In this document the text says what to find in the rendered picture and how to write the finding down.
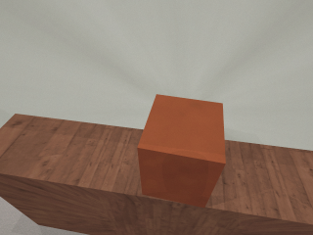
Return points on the pedestal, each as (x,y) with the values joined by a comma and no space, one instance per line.
(85,177)

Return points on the carton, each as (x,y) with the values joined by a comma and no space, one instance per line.
(181,152)

